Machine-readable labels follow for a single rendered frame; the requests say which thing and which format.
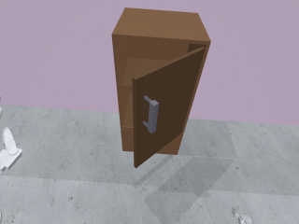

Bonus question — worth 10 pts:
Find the handle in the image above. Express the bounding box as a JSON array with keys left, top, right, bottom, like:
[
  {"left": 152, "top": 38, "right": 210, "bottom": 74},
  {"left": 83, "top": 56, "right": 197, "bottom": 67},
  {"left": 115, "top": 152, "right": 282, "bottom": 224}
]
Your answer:
[{"left": 143, "top": 96, "right": 159, "bottom": 133}]

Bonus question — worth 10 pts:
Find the cupboard door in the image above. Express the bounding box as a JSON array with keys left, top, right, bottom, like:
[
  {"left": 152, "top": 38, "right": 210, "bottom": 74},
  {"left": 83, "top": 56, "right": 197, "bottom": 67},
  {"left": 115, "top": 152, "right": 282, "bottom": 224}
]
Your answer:
[{"left": 132, "top": 47, "right": 206, "bottom": 168}]

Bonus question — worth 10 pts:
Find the left robot hand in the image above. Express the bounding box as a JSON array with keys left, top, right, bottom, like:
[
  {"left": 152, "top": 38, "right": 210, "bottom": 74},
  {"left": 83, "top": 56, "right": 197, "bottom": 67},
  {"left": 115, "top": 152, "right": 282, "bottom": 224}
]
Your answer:
[{"left": 0, "top": 94, "right": 22, "bottom": 175}]

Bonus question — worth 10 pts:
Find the right robot hand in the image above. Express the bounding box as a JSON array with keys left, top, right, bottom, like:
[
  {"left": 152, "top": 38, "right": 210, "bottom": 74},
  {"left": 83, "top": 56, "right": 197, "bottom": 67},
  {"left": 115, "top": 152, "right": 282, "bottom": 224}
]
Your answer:
[{"left": 231, "top": 207, "right": 251, "bottom": 224}]

